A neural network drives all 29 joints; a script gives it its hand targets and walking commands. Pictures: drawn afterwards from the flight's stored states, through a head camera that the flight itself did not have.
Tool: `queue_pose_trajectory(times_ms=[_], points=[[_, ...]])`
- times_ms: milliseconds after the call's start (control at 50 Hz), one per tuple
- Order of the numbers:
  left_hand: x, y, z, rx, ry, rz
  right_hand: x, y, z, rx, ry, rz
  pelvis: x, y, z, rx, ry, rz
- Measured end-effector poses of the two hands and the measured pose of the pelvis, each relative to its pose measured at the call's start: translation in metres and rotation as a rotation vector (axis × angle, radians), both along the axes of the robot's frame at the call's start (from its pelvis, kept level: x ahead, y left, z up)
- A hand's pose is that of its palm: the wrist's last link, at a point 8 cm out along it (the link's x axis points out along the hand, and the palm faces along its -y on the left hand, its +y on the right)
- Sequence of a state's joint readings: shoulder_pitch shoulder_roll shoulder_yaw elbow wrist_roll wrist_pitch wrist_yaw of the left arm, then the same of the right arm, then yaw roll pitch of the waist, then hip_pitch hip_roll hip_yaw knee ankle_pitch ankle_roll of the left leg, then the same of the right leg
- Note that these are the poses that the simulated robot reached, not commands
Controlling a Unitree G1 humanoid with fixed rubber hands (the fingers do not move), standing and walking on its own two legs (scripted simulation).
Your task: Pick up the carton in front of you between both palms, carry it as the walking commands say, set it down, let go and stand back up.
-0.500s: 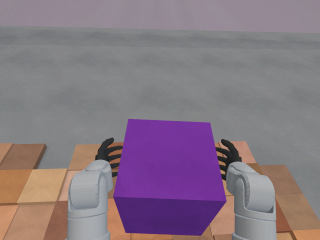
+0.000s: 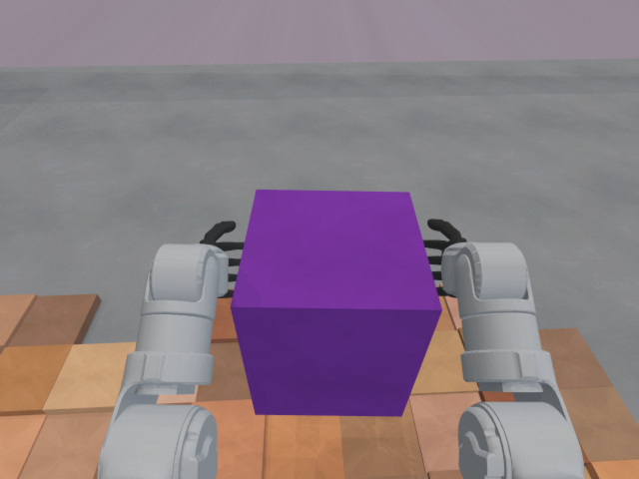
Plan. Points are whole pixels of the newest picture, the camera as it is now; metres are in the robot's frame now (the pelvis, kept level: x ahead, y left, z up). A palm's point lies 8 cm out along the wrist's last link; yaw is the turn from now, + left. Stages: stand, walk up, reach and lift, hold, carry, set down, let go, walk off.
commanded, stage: carry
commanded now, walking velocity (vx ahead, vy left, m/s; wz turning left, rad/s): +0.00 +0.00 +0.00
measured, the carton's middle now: (330, 305) +0.36 +0.01 +0.04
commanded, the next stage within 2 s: none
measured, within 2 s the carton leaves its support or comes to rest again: neither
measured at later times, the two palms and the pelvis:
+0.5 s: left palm (244, 277) +0.34 +0.11 +0.12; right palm (487, 277) +0.35 -0.19 +0.12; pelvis -0.02 -0.04 +0.00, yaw +0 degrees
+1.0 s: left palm (263, 252) +0.38 +0.09 +0.13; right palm (494, 257) +0.38 -0.20 +0.12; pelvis +0.02 -0.05 +0.00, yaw +0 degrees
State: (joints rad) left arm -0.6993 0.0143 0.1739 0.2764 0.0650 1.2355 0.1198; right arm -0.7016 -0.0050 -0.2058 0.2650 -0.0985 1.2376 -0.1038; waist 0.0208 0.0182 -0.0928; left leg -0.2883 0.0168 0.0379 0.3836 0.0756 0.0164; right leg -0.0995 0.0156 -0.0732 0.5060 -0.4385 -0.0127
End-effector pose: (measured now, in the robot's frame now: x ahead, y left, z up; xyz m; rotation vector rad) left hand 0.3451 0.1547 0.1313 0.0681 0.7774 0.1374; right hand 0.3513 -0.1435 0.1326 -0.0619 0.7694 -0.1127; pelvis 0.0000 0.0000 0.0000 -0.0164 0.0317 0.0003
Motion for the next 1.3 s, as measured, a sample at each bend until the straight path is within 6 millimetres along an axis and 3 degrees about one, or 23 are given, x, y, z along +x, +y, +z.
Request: queue_pose_trajectory(times_ms=[340, 720, 1040, 1300], points=[[-0.006, -0.033, -0.008, -0.008, 0.000, 0.016, -0.009, -0.033, -0.012, 0.027, 0.001, -0.027, -0.017, -0.028, -0.004, 0.009, -0.004, -0.001], [0.004, -0.049, -0.007, -0.008, -0.002, 0.028, 0.005, -0.049, -0.011, 0.026, 0.000, -0.015, -0.005, -0.046, -0.004, 0.033, -0.002, 0.003], [0.040, -0.063, -0.003, -0.010, -0.002, 0.016, 0.033, -0.064, -0.011, 0.032, 0.001, -0.034, 0.022, -0.052, 0.002, 0.058, 0.018, -0.012], [0.092, -0.092, 0.002, 0.005, -0.010, -0.033, 0.067, -0.092, -0.014, 0.067, -0.008, -0.099, 0.058, -0.056, 0.010, 0.079, 0.035, -0.070]])
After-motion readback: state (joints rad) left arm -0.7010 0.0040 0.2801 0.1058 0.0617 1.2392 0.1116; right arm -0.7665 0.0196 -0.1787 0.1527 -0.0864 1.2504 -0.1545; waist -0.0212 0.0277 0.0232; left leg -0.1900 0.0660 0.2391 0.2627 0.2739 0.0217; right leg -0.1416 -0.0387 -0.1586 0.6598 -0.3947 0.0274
